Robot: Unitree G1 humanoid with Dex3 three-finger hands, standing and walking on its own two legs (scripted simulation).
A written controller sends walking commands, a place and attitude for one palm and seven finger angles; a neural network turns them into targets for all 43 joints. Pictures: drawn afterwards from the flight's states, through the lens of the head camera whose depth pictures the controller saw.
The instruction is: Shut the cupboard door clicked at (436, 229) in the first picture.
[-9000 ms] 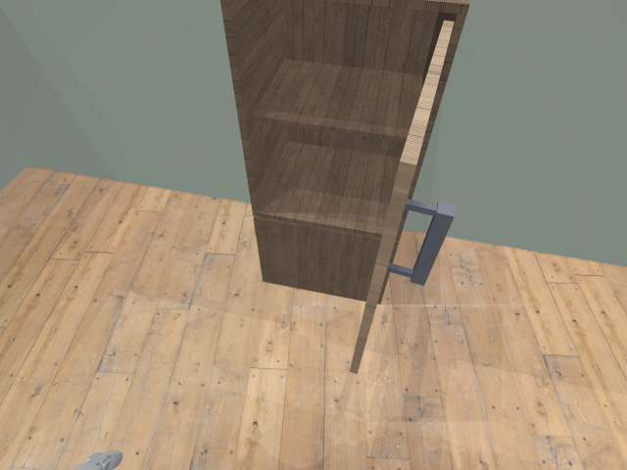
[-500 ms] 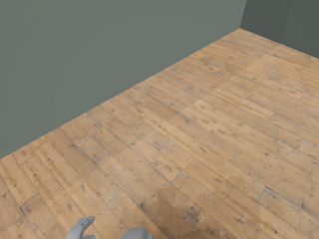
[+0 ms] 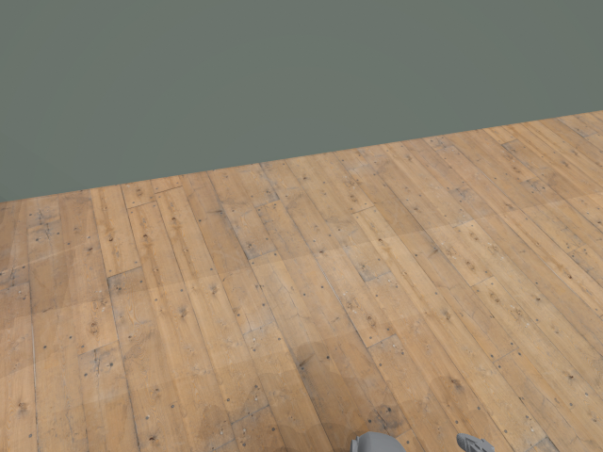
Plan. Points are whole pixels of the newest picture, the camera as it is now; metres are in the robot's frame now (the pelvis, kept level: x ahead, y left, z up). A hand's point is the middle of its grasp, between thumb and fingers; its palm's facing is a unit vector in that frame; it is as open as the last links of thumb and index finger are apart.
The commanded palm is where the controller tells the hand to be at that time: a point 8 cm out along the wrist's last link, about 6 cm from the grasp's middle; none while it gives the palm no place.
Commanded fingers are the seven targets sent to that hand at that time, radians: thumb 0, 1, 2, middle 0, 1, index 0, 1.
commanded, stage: walk to a spot facing it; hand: left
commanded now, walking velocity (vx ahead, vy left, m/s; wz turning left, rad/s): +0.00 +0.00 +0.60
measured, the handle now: out of the picture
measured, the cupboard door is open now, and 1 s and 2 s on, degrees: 83 83 83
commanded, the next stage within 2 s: none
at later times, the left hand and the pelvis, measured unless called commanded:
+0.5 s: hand out of the picture +0.00 +0.15 -0.13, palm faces +0.34 -0.89 -0.29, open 7.4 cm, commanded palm none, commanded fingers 0.00 0.90 0.90 -0.20 -0.30 -0.20 -0.30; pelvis +0.02 -0.05 +0.01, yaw +20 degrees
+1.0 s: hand out of the picture +0.01 +0.26 -0.17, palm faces +0.62 -0.75 -0.21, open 7.4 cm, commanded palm none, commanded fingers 0.00 0.90 0.90 -0.20 -0.30 -0.20 -0.30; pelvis +0.12 +0.09 +0.00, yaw +35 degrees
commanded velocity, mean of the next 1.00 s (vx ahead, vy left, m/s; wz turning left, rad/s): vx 0.28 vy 0.00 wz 0.47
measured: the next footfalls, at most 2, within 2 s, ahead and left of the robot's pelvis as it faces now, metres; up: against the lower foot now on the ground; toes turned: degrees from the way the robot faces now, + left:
right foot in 0.28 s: +0.06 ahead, -0.15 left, +0.00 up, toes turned +10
left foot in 0.80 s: +0.11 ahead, +0.19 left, +0.00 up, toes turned +38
